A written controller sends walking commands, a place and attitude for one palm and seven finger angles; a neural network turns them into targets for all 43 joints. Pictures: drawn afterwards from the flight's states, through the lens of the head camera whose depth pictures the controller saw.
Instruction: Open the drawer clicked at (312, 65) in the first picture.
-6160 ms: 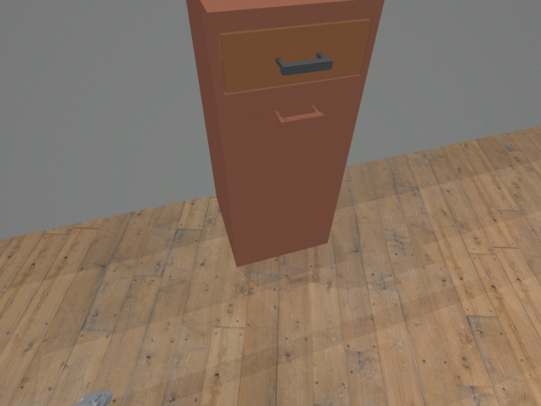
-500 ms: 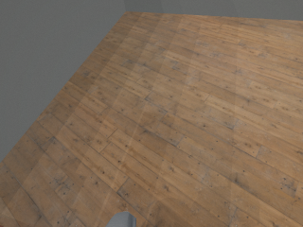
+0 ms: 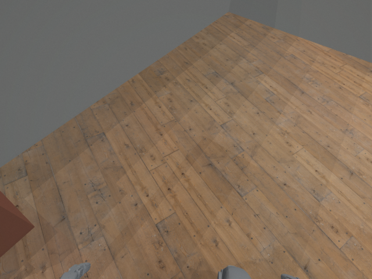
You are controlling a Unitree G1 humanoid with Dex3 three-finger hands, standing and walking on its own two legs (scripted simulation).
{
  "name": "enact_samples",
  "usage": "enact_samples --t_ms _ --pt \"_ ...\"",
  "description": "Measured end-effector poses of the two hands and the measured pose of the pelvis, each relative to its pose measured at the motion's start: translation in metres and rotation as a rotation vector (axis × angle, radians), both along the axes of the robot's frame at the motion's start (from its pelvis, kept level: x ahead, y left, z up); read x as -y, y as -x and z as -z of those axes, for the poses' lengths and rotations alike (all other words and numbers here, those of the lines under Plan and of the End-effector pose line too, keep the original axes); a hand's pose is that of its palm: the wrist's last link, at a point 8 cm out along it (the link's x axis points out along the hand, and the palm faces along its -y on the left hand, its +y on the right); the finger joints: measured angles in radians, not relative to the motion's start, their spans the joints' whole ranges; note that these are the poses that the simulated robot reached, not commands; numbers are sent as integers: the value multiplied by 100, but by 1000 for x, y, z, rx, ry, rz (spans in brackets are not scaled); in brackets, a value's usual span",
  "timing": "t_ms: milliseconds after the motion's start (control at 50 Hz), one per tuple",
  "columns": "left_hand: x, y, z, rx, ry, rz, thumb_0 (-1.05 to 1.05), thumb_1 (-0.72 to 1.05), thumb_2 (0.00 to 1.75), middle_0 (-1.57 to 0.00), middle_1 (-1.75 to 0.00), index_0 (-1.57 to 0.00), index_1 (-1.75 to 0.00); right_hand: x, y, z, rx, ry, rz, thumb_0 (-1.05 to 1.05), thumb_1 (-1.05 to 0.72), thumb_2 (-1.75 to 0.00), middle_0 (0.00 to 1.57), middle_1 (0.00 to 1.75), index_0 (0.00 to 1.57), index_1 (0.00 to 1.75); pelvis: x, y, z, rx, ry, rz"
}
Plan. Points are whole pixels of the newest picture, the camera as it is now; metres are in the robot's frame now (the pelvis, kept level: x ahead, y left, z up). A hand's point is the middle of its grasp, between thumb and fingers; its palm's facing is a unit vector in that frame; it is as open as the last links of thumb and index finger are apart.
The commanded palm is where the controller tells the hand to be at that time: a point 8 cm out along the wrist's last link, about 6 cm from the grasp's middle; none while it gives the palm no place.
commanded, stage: turn to face it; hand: left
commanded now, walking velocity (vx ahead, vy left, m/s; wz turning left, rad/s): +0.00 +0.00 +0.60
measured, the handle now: out of the picture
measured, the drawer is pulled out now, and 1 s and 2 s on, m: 0.00 0.00 0.00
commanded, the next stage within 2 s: take the last steps up to it in 1.48 s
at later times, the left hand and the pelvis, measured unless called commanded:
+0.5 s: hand out of the picture +0.02 +0.17 -0.15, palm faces +0.32 -0.91 -0.28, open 7.4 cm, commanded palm none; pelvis +0.00 -0.05 +0.00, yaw +19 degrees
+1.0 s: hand out of the picture -0.08 +0.25 -0.16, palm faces +0.60 -0.76 -0.24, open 7.4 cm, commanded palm none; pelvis -0.04 +0.01 +0.00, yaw +35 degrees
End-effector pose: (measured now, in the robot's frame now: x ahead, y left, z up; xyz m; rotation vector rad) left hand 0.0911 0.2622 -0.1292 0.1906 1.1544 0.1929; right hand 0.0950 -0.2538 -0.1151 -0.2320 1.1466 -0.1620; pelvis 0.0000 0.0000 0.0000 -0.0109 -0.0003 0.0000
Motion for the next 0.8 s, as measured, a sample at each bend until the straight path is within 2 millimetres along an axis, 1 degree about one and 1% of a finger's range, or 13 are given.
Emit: enact_samples --t_ms 100,180,220,260,320,400,460,520,600,640,680,740,800 --pt "19 -25 -11 75 -15 -2 0 91 90 -20 -30 -20 -30 12 11 14 -52 -31 0 1 -90 -90 20 30 21 30 16 -4 2 -8 -10 -52" --pt "38 -32 -17 130 -46 -10 0 91 90 -20 -30 -20 -30 32 16 35 -92 -59 -5 1 -90 -90 20 30 21 30 36 -7 11 -13 -23 -99" --pt "46 -26 -22 137 -59 -18 0 91 90 -20 -30 -20 -30 40 15 41 -112 -63 -15 1 -90 -90 20 30 21 30 42 -7 11 -5 -25 -133" --pt "51 -12 -28 131 -65 -51 0 91 90 -20 -30 -21 -30 45 12 40 -129 -65 -37 1 -90 -90 20 30 21 30 46 -7 7 2 -39 -167" --pt "56 12 -32 99 -68 -108 0 90 90 -20 -30 -21 -30 49 4 37 -142 -71 -78 1 -90 -90 20 30 20 30 50 -8 1 11 -54 -207" --pt "59 47 -28 50 -57 -182 0 90 90 -20 -30 -21 -30 47 -11 31 -148 -67 -140 1 -91 -90 20 30 20 30 52 -6 -2 17 -61 -262" --pt "58 77 -21 9 -41 -244 0 90 90 -20 -30 -21 -30 38 -26 27 -147 -53 -197 1 -91 -90 20 30 20 30 49 -3 -2 19 -58 -305" --pt "53 110 -11 -35 -21 -310 0 90 90 -20 -30 -21 -30 22 -45 23 -130 -35 -264 1 -91 -90 20 30 20 30 43 2 0 18 -49 -346" --pt "40 157 9 -90 12 -405 0 90 90 -21 -30 -21 -30 -11 -74 15 -73 -2 -368 1 -91 -90 20 30 20 30 28 10 8 14 -26 -403" --pt "30 180 24 -111 31 -453 0 90 90 -20 -30 -21 -30 -31 -88 13 -25 17 -419 1 -91 -90 20 30 20 30 16 14 16 12 -10 -429" --pt "21 199 34 -144 44 -494 0 90 90 -20 -30 -21 -30 -50 -97 9 21 25 -456 1 -91 -90 20 30 20 30 9 19 20 12 -15 -445" --pt "12 214 33 -171 54 -528 0 91 90 -20 -30 -20 -30 -70 -98 -3 57 34 -490 1 -91 -90 20 30 20 30 0 24 14 17 2 -464" --pt "3 216 24 -140 59 -549 1 91 90 -20 -30 -20 -30 -83 -94 -10 55 39 -513 1 -90 -90 20 30 20 30 -7 29 6 17 16 -498"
